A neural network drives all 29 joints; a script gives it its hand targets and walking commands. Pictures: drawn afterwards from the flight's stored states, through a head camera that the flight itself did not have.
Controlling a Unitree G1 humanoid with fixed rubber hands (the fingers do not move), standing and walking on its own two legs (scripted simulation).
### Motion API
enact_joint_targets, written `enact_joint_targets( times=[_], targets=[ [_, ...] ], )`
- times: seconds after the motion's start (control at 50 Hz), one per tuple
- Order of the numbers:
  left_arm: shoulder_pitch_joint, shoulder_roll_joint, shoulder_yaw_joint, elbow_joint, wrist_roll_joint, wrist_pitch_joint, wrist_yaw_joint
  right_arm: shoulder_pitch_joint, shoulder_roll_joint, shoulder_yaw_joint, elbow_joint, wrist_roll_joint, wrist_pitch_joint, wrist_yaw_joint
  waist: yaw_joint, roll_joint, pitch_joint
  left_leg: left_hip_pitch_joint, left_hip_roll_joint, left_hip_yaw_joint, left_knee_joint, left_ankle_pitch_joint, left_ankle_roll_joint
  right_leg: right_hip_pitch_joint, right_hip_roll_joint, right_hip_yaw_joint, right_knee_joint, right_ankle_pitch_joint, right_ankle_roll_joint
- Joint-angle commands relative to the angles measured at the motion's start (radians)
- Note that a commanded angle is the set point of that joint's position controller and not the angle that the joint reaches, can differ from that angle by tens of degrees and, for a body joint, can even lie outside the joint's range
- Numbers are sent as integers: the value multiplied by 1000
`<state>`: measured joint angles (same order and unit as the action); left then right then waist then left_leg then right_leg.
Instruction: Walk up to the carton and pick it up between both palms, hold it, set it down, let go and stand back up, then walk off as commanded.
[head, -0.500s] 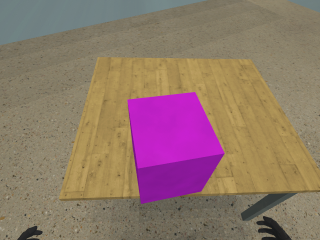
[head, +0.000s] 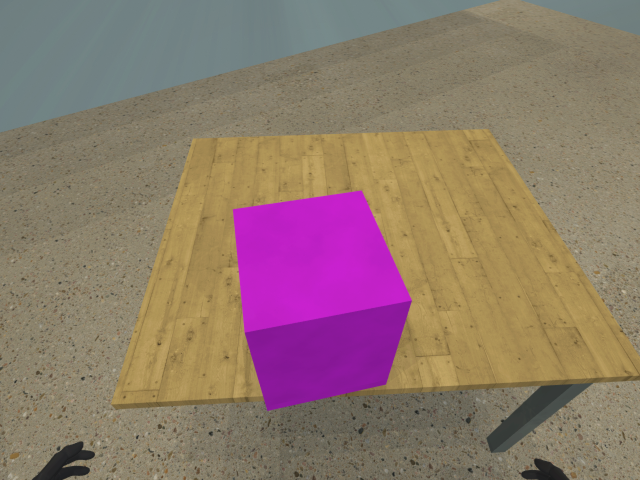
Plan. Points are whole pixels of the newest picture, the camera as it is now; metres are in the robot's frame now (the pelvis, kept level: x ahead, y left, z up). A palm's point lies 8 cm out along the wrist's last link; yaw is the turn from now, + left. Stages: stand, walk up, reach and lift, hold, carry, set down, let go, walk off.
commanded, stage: walk up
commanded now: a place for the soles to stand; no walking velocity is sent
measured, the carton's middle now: (313, 302) +0.40 +0.00 -0.04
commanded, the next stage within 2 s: none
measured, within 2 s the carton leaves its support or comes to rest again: neither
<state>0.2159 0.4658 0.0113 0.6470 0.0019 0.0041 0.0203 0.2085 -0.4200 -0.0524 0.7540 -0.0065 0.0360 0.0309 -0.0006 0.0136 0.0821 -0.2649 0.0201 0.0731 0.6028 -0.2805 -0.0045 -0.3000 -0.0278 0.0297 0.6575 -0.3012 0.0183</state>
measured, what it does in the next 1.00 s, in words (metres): stands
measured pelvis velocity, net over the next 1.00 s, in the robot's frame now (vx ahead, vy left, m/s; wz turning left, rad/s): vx -0.01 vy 0.00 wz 0.00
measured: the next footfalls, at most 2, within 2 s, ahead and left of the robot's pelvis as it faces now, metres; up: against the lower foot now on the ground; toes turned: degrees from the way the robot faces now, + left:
none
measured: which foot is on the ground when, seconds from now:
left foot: down 0.00-1.00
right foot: down 0.00-1.00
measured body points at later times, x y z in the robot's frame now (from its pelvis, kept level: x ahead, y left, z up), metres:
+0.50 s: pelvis +0.00 +0.00 +0.00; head +0.01 -0.02 +0.45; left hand +0.15 +0.33 -0.06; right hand +0.13 -0.32 -0.10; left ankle +0.03 +0.13 -0.72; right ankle +0.04 -0.12 -0.72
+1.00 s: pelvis -0.01 +0.00 +0.00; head +0.01 -0.01 +0.45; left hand +0.13 +0.33 -0.07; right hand +0.11 -0.32 -0.10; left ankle +0.03 +0.13 -0.72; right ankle +0.04 -0.12 -0.72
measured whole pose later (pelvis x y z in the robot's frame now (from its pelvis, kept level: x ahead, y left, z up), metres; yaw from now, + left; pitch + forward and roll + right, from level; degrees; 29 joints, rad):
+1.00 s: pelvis -0.01 +0.00 +0.00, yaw +0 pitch -4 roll +1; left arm 0.18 0.47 0.01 0.71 0.00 0.01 0.00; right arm 0.15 -0.42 -0.05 0.83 0.00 0.02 0.03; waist 0.00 0.00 0.12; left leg -0.27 0.02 0.07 0.57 -0.24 0.00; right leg -0.30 -0.03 0.03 0.62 -0.26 0.02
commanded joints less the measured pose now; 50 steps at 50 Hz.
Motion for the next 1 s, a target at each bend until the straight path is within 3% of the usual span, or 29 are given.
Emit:
enact_joint_targets(
  times=[0.0,0.06,0.14,0.18,0.24,0.26,0.28,0.3,0.32,0.34,0.38,0.4,0.42,0.46,0.5,0.52,0.54,0.56,0.64,0.72,0.74,0.76,0.8,0.84,0.86,0.9,0.92,0.94,0.98],
  targets=[
    [-89,199,45,36,-37,-50,-3,-71,-202,-38,-5,28,-46,8,-12,-88,-83,116,128,-140,-168,80,47,-19,-119,175,-233,180,-70],
    [-123,180,49,38,-28,-48,1,-94,-174,-33,0,36,-46,11,-7,-92,-129,94,129,-132,-165,139,44,67,-108,114,-197,309,-58],
    [-109,204,55,48,-27,-45,8,-98,-179,-37,25,30,-37,6,-16,-49,-157,119,122,-108,-122,190,47,51,-132,154,-191,306,-79],
    [-94,185,45,56,-27,-45,7,-89,-194,-36,22,30,-31,5,-29,-99,-154,158,124,-122,-119,168,45,21,-149,178,-198,341,-93],
    [-101,165,35,61,-30,-37,2,-100,-201,-38,23,29,-37,0,-14,-42,-87,127,163,-159,-177,141,62,-26,-113,134,-214,231,-56],
    [-115,171,41,69,-24,-42,-1,-119,-186,-36,13,25,-34,4,-16,-66,-130,118,165,-139,-192,100,59,4,-105,127,-226,176,-52],
    [-98,181,45,62,-21,-40,-5,-119,-224,-45,15,20,-36,8,-4,-35,-129,129,152,-130,-177,109,56,-14,-102,126,-224,181,-44],
    [-130,177,45,59,-31,-38,-7,-104,-218,-36,37,26,-37,11,-18,-93,-100,100,154,-124,-188,61,50,-1,-111,120,-234,137,-48],
    [-118,169,40,67,-28,-39,-6,-122,-210,-36,34,24,-36,9,-2,-38,-101,94,148,-129,-191,45,58,0,-107,139,-237,127,-50],
    [-101,196,46,58,-20,-41,-4,-136,-198,-40,22,36,-36,9,6,-89,-94,116,150,-116,-178,76,49,-29,-108,137,-253,162,-51],
    [-98,196,45,70,-20,-40,-3,-125,-170,-32,41,43,-34,8,-2,-98,-94,130,125,-101,-172,64,34,-33,-126,150,-284,98,-58],
    [-136,208,53,71,-18,-38,-3,-115,-172,-28,49,38,-31,6,-30,-125,-99,125,129,-127,-185,42,35,-60,-125,164,-292,33,-65],
    [-136,192,53,59,-27,-40,-5,-128,-212,-34,42,41,-34,7,-2,-55,-51,54,146,-133,-198,-34,44,-58,-112,157,-277,6,-55],
    [-135,187,47,60,-28,-41,-7,-126,-215,-37,47,35,-36,10,-23,-65,-55,94,140,-150,-195,-19,45,-93,-116,187,-301,-58,-62],
    [-112,198,58,86,-32,-29,-21,-116,-234,-43,35,41,-44,-6,-16,-133,-76,102,152,-130,-132,154,60,-67,-91,129,-246,198,-45],
    [-132,214,59,88,-33,-18,-20,-120,-222,-38,35,41,-47,-13,-24,-151,-73,82,133,-105,-122,169,61,-42,-94,124,-215,264,-62],
    [-109,217,58,86,-33,-12,-20,-70,-235,-44,35,47,-49,-18,-28,-115,-108,68,144,-136,-129,191,64,-10,-92,113,-190,273,-54],
    [-120,177,55,87,-30,-10,-19,-82,-231,-41,45,38,-46,-20,-19,-82,-117,57,139,-118,-128,182,76,17,-86,118,-173,243,-72],
    [-130,195,70,65,-21,-2,-22,-83,-210,-44,23,35,-37,-20,-7,-183,-110,55,118,-111,-124,60,53,-50,-117,145,-253,93,-79],
    [-117,202,73,69,-32,11,-29,-103,-241,-48,9,36,-40,-19,-3,-36,-45,-33,133,-153,-174,-72,53,-42,-82,133,-224,-13,-67],
    [-121,210,76,68,-30,9,-30,-71,-232,-50,37,43,-42,-18,-21,-72,-55,-4,148,-147,-197,-76,56,-35,-73,126,-218,-3,-57],
    [-120,198,68,78,-33,8,-29,-92,-240,-54,22,33,-41,-18,-20,-27,-33,-2,152,-158,-184,-31,71,-52,-67,128,-202,24,-59],
    [-124,212,83,69,-19,6,-25,-69,-242,-54,26,33,-42,-18,-25,-112,-74,-51,166,-170,-187,-89,81,33,-76,111,-210,-15,-59],
    [-107,187,78,72,-26,8,-29,-83,-228,-61,24,33,-35,-19,-1,-111,-28,-8,118,-118,-151,-92,58,-41,-101,176,-292,-71,-69],
    [-147,194,72,54,-28,3,-31,-81,-215,-53,32,40,-33,-21,-17,-138,-60,61,103,-103,-123,-58,41,-94,-116,204,-323,-94,-85],
    [-141,220,78,59,-25,-2,-27,-81,-191,-41,30,37,-39,-17,-24,-125,-81,54,82,-103,-125,-31,45,-82,-125,199,-300,-50,-94],
    [-149,208,66,57,-24,1,-28,-88,-199,-41,41,43,-39,-13,-25,-125,-74,61,114,-126,-136,0,43,-66,-113,159,-282,-1,-65],
    [-128,192,70,71,-27,-2,-28,-96,-206,-46,35,39,-43,-13,-15,-73,-71,61,117,-115,-124,80,52,-33,-102,150,-239,126,-72],
    [-102,218,74,67,-30,6,-26,-62,-235,-53,38,38,-44,-18,-31,-114,-122,40,138,-122,-124,47,66,6,-95,133,-219,107,-63]
  ],
)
